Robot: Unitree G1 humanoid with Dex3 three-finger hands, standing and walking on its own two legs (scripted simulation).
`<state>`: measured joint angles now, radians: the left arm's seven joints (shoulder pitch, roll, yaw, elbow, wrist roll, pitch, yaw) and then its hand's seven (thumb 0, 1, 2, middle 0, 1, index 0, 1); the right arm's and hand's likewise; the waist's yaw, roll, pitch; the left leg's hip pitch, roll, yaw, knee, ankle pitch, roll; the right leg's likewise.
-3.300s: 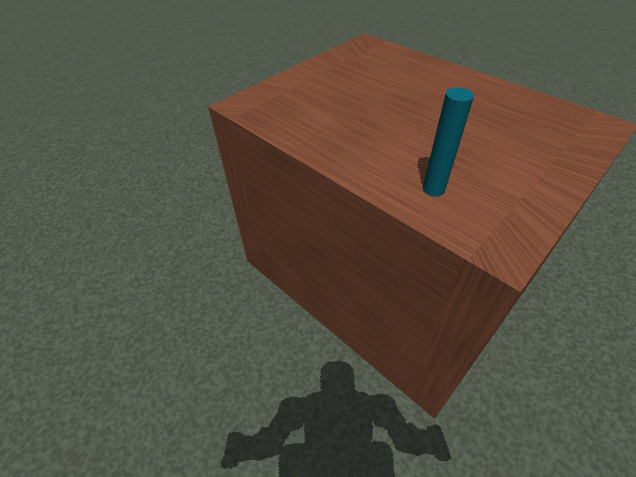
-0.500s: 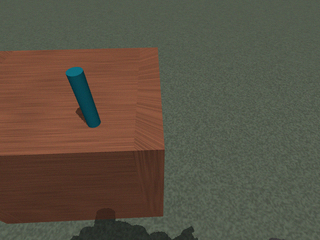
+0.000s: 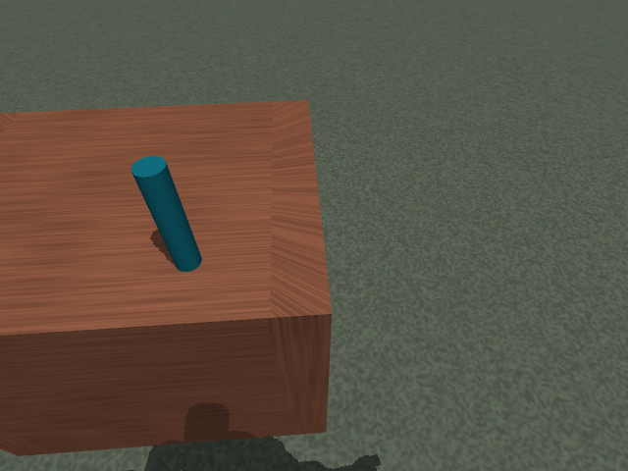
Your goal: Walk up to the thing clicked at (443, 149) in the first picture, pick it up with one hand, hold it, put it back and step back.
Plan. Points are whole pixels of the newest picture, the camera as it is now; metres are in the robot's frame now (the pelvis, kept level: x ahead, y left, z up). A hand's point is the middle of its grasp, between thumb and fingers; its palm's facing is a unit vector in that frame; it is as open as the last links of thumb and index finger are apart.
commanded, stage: walk up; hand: left
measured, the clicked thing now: (171, 220) +0.49 +0.24 +0.03
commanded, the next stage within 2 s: stand in 1.02 s
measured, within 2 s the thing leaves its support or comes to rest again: neither
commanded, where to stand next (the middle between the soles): +0.07 +0.01 m, yaw +2 degrees
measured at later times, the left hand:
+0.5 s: hand out of the picture +0.09 +0.25 -0.15, palm faces -0.02 -0.94 -0.33, open 7.4 cm
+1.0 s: hand out of the picture +0.09 +0.25 -0.15, palm faces -0.03 -0.94 -0.33, open 7.4 cm
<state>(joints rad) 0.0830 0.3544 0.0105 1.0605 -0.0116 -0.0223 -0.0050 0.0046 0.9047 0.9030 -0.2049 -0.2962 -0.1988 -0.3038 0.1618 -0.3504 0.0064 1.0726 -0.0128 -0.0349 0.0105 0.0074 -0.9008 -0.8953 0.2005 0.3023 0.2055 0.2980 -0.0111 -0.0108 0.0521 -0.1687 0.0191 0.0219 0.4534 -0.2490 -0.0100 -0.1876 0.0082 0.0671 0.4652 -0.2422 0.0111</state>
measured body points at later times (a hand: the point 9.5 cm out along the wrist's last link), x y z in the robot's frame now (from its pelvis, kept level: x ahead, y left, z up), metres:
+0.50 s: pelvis +0.01 +0.01 +0.01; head +0.01 +0.00 +0.46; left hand +0.09 +0.30 -0.13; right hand +0.09 -0.30 -0.12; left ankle +0.00 +0.13 -0.74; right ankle +0.01 -0.13 -0.74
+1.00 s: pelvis +0.01 +0.01 +0.01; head +0.01 +0.01 +0.46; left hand +0.09 +0.30 -0.13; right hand +0.08 -0.30 -0.13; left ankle +0.00 +0.13 -0.74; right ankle +0.01 -0.13 -0.74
